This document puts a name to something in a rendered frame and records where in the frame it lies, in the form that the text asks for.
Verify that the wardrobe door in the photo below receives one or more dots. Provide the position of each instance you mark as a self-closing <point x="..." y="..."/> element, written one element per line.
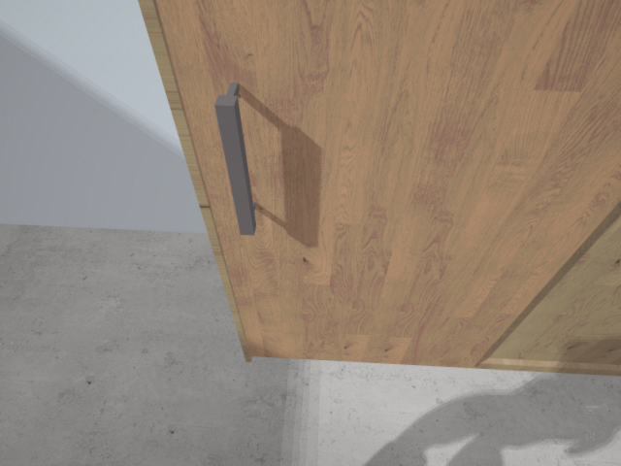
<point x="576" y="317"/>
<point x="421" y="169"/>

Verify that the handle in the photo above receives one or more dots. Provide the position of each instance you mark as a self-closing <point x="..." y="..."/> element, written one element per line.
<point x="232" y="137"/>

